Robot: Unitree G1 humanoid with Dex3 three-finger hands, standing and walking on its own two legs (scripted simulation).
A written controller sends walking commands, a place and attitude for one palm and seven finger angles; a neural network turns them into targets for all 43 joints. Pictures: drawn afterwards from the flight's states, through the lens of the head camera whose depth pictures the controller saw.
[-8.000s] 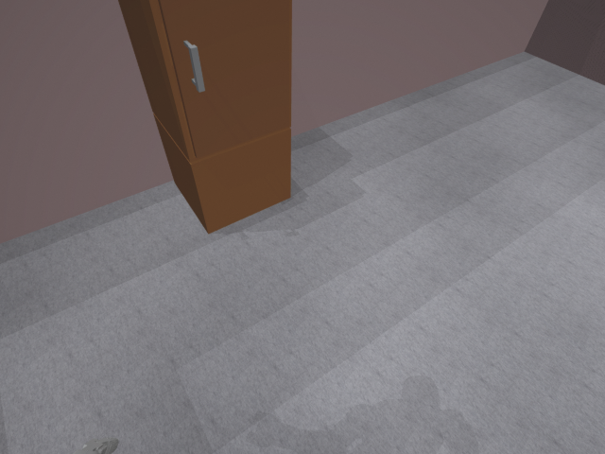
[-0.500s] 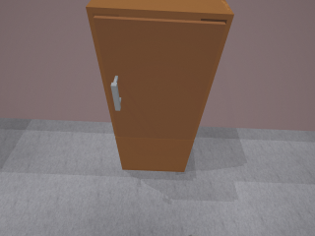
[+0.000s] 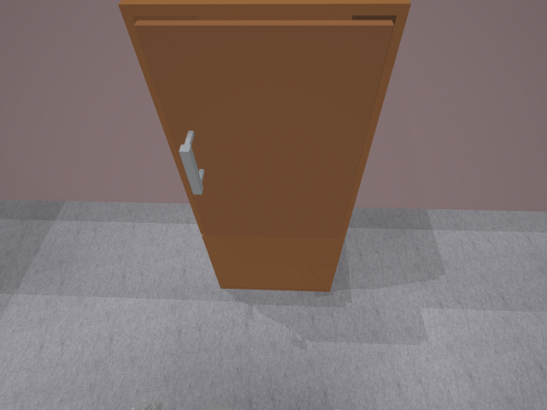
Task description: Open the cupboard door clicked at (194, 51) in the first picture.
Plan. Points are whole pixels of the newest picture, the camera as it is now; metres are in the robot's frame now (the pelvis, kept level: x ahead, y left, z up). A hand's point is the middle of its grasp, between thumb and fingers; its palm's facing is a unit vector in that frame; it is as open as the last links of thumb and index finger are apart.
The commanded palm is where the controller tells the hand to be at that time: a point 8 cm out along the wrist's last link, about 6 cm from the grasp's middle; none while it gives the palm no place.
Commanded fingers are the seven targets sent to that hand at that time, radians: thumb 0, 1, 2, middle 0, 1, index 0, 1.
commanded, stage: come to a stop and stand still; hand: left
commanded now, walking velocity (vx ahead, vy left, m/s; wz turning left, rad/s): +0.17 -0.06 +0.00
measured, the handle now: (194, 163) +0.56 +0.20 -0.02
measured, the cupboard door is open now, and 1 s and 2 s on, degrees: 0 0 0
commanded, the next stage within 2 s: look again from close up in 0.62 s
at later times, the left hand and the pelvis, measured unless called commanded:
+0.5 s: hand out of the picture -0.01 +0.17 -0.17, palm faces -0.02 -0.98 -0.20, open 7.4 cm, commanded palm none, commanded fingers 0.00 0.90 0.90 -0.20 -0.30 -0.20 -0.30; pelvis +0.00 +0.01 +0.00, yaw -1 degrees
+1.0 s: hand out of the picture -0.01 +0.18 -0.17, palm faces +0.01 -0.98 -0.19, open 7.4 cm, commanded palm none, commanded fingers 0.00 0.90 0.90 -0.20 -0.30 -0.20 -0.30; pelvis -0.02 +0.00 +0.00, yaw -1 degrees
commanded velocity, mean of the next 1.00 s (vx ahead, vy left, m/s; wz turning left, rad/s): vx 0.03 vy -0.03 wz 0.00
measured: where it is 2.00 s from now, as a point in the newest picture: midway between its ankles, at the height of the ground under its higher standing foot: outside the picture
